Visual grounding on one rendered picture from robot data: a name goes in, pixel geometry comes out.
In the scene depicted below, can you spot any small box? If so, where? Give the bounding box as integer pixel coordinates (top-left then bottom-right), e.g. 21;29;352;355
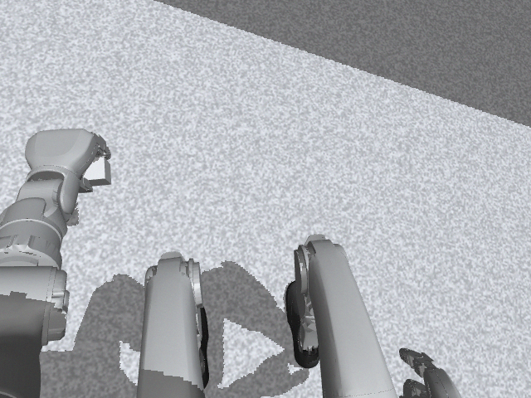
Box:
82;157;111;187

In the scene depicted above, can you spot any right robot hand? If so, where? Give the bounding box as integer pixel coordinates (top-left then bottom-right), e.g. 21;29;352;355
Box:
399;348;462;398

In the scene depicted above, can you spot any left robot hand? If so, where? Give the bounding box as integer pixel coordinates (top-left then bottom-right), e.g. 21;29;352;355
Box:
25;129;111;193

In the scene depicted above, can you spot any left robot arm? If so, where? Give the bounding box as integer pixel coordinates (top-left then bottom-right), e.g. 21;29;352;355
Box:
0;165;80;398

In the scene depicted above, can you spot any right robot foot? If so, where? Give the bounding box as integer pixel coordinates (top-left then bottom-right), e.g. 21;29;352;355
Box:
285;281;319;368

